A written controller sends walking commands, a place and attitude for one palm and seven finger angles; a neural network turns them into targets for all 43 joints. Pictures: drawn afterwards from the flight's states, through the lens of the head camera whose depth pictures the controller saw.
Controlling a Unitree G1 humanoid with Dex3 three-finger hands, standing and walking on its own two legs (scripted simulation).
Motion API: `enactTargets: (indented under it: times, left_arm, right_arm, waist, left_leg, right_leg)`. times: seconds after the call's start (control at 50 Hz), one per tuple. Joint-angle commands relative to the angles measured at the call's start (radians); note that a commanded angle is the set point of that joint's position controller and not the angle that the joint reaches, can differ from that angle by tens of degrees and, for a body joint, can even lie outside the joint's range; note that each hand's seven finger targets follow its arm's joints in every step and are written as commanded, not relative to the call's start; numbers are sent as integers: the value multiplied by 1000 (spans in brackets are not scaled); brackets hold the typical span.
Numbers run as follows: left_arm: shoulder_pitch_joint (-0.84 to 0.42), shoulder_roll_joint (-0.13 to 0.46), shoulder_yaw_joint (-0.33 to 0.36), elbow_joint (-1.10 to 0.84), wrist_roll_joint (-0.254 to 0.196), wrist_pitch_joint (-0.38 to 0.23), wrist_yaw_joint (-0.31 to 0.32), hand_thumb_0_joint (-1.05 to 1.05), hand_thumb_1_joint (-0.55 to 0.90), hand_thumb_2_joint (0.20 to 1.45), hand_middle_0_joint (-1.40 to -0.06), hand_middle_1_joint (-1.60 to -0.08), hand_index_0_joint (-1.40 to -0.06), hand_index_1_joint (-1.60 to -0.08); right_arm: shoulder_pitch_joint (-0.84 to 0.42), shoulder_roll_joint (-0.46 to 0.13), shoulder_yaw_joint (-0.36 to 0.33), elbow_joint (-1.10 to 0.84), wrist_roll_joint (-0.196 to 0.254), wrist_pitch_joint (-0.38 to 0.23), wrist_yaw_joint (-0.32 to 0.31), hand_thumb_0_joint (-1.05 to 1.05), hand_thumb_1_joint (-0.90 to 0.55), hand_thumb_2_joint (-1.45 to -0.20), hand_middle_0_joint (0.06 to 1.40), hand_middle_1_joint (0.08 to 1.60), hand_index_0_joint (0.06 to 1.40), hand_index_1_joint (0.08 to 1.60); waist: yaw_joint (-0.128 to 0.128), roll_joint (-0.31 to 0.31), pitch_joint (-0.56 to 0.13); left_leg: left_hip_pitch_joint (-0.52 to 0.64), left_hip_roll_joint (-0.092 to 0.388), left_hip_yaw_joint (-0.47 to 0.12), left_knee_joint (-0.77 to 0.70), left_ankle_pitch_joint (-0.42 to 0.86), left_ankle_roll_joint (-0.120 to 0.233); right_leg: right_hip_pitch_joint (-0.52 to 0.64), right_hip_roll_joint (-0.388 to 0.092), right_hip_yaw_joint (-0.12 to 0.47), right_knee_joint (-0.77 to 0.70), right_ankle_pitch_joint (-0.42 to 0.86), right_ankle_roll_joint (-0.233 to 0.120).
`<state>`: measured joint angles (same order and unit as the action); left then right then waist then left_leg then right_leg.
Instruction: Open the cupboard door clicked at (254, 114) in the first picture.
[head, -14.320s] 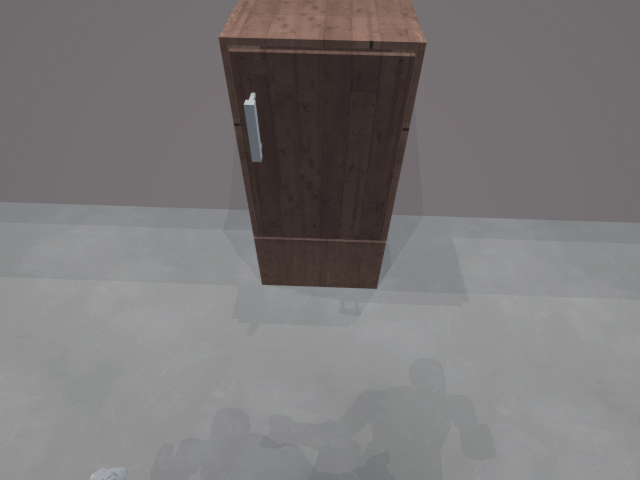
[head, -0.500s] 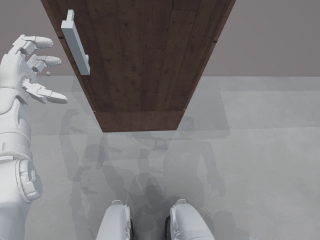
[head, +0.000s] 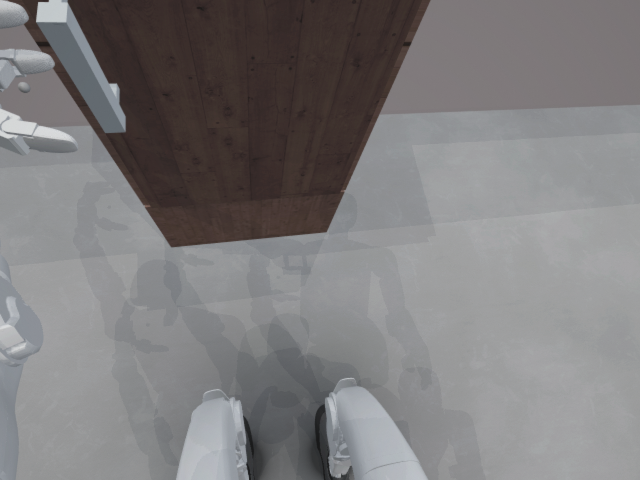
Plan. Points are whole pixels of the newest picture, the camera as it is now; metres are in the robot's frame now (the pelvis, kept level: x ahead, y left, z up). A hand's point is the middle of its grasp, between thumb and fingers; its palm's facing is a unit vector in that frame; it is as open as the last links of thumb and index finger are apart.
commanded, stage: move the hooked fingers beside the handle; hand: left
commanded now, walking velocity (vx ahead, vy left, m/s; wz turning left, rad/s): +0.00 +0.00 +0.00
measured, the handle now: (90, 62) +0.57 +0.20 +0.06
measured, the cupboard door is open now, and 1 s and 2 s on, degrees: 0 0 0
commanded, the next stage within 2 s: slide the fingers in behind the handle in 0.62 s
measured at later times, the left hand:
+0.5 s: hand (17, 102) +0.52 +0.26 +0.07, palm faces +0.02 -1.00 -0.01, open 14.0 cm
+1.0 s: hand (39, 106) +0.51 +0.24 +0.07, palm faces +0.02 -1.00 -0.01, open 14.0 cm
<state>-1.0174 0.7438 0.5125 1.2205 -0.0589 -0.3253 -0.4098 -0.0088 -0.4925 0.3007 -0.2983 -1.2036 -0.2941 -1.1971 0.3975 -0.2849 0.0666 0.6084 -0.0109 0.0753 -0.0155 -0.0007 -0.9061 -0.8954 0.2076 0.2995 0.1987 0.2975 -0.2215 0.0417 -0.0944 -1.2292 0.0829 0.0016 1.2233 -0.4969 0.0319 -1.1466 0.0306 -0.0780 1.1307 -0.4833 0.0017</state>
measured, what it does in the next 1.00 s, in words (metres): stands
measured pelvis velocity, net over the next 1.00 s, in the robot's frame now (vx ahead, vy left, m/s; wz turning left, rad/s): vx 0.00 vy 0.00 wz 0.02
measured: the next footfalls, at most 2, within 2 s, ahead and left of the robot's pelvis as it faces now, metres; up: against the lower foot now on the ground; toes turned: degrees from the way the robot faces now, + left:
none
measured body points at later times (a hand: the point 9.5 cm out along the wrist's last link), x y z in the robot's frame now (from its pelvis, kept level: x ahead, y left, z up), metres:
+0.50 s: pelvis +0.00 +0.01 +0.01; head +0.17 +0.05 +0.42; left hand +0.51 +0.31 +0.07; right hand +0.02 -0.26 -0.09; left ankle +0.03 +0.10 -0.63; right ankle +0.02 -0.13 -0.63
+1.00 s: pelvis +0.00 +0.00 +0.00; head +0.16 +0.04 +0.42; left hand +0.51 +0.29 +0.07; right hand +0.01 -0.27 -0.10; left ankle +0.03 +0.10 -0.63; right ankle +0.02 -0.13 -0.63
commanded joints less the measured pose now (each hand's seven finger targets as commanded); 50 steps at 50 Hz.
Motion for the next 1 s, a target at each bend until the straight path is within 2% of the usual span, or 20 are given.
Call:
enactTargets:
  times: [0.0,0.06,0.08,0.12,0.16,0.22,0.34,0.4,0.44,0.48,0.5,0.56,0.6,0.62,0.72,0.74,0.78,0.86,0.94,0.98]
  left_arm:
    - [-336,306,54,-223,-33,-57,5,0,-500,300,-300,-1200,-300,-1200]
    - [-373,313,61,-295,-33,-88,20,0,-500,300,-300,-1200,-300,-1200]
    - [-390,287,40,-300,-33,-94,22,0,-500,300,-300,-1200,-300,-1200]
    - [-370,279,45,-298,-36,-102,26,0,-500,300,-300,-1200,-300,-1200]
    - [-358,221,10,-270,-39,-97,21,0,-500,300,-300,-1200,-300,-1200]
    - [-334,188,-23,-193,-40,-70,13,0,-500,300,-300,-1200,-300,-1200]
    - [-356,185,-18,-258,-46,-106,27,0,-500,300,-300,-1200,-300,-1200]
    - [-371,153,-38,-236,-45,-107,37,0,-500,300,-300,-1200,-300,-1200]
    - [-358,167,-27,-227,-42,-103,44,0,-500,300,-300,-1200,-300,-1200]
    - [-371,207,1,-273,-36,-117,49,0,-500,300,-300,-1200,-300,-1200]
    - [-356,186,-10,-280,-38,-119,48,0,-500,300,-300,-1200,-300,-1200]
    - [-341,159,-23,-258,-43,-119,50,0,-500,300,-300,-1200,-300,-1200]
    - [-354,172,-18,-257,-43,-117,49,0,-500,300,-300,-1200,-300,-1200]
    - [-344,215,15,-275,-44,-121,51,0,-500,300,-300,-1200,-300,-1200]
    - [-320,199,-2,-236,-46,-120,41,0,-500,300,-300,-1200,-300,-1200]
    - [-318,181,-12,-234,-52,-119,39,0,-500,300,-300,-1200,-300,-1200]
    - [-320,134,-44,-246,-58,-125,30,0,-500,300,-300,-1200,-300,-1200]
    - [-360,102,-65,-217,-63,-118,44,0,-500,300,-300,-1200,-300,-1200]
    - [-386,162,-31,-218,-41,-120,71,0,-500,300,-300,-1200,-300,-1200]
    - [-405,137,-54,-239,-33,-130,80,0,-500,300,-300,-1200,-300,-1200]
  right_arm:
    - [205,-203,-75,-38,-3,1,-11,0,-900,-900,200,300,200,300]
    - [205,-201,-79,-33,-5,-2,-9,0,-900,-900,200,300,200,300]
    - [200,-198,-79,-27,-6,-1,-6,0,-900,-900,200,300,200,300]
    - [200,-197,-81,-23,-7,-1,-5,0,-900,-900,200,300,200,300]
    - [202,-193,-84,-17,-6,-1,-2,0,-900,-900,200,300,200,300]
    - [192,-197,-80,-15,-3,6,-7,0,-900,-900,200,300,200,300]
    - [182,-195,-83,-24,-9,3,-5,0,-900,-900,200,300,200,300]
    - [179,-195,-83,-20,-9,8,-3,0,-900,-900,200,300,200,300]
    - [172,-196,-82,-25,-9,7,-2,0,-900,-900,200,300,200,300]
    - [179,-200,-83,-26,-13,11,-4,0,-900,-900,200,300,200,300]
    - [172,-192,-83,-30,-11,10,-1,0,-900,-900,200,300,200,300]
    - [168,-189,-81,-30,-8,12,0,0,-900,-900,200,300,200,300]
    - [165,-191,-82,-29,-6,13,-1,0,-900,-900,200,300,200,300]
    - [163,-195,-82,-32,-7,11,-3,0,-900,-900,200,300,200,300]
    - [161,-188,-77,-32,-2,9,-6,0,-900,-900,200,300,200,300]
    - [160,-188,-78,-32,-2,7,-5,0,-900,-900,200,300,200,300]
    - [160,-185,-81,-27,-2,4,-4,0,-900,-900,200,300,200,300]
    - [164,-187,-81,-18,-2,-3,-8,0,-900,-900,200,300,200,300]
    - [164,-189,-80,-14,-5,-10,-9,0,-900,-900,200,300,200,300]
    - [165,-184,-78,-17,-9,-12,-5,0,-900,-900,200,300,200,300]
  waist:
    - [22,173,-580]
    - [22,219,-609]
    - [17,234,-610]
    - [22,233,-608]
    - [10,220,-583]
    - [-3,189,-503]
    - [10,220,-561]
    - [-4,200,-528]
    - [7,207,-524]
    - [18,222,-583]
    - [23,235,-591]
    - [12,189,-548]
    - [15,193,-548]
    - [29,195,-567]
    - [23,159,-526]
    - [16,146,-521]
    - [19,194,-532]
    - [-2,152,-484]
    - [4,159,-516]
    - [4,189,-536]
  left_leg:
    - [538,-24,-80,-121,465,6]
    - [606,-21,-93,-121,499,2]
    - [630,-19,-98,-125,500,-3]
    - [647,-20,-101,-130,519,-6]
    - [664,-19,-105,-128,524,-5]
    - [606,-22,-98,-140,462,-2]
    - [672,-20,-115,-139,513,-13]
    - [673,-16,-124,-142,492,-15]
    - [645,-21,-117,-147,456,-13]
    - [691,-18,-125,-144,515,-19]
    - [697,-20,-120,-143,525,-19]
    - [659,-21,-115,-144,488,-11]
    - [648,-24,-110,-148,460,-11]
    - [634,-25,-104,-147,455,-10]
    - [574,-30,-90,-147,416,-3]
    - [570,-30,-89,-150,404,0]
    - [622,-28,-97,-153,419,-9]
    - [580,-29,-100,-152,356,-1]
    - [547,-33,-91,-139,346,0]
    - [576,-32,-96,-135,371,-2]
  right_leg:
    - [210,32,32,-123,324,-16]
    - [179,35,26,-116,319,-23]
    - [164,35,24,-123,307,-22]
    - [174,36,22,-126,316,-24]
    - [144,37,17,-130,308,-26]
    - [132,34,17,-145,277,-22]
    - [116,32,11,-132,276,-27]
    - [86,33,6,-132,254,-26]
    - [106,31,8,-133,243,-27]
    - [116,31,9,-124,266,-29]
    - [125,32,9,-126,276,-29]
    - [131,35,10,-131,270,-27]
    - [141,34,14,-138,258,-26]
    - [171,33,19,-137,266,-26]
    - [200,34,26,-143,269,-24]
    - [201,36,27,-147,266,-22]
    - [159,35,20,-144,252,-27]
    - [131,33,22,-148,212,-26]
    - [157,30,31,-141,214,-24]
    - [142,31,29,-131,222,-26]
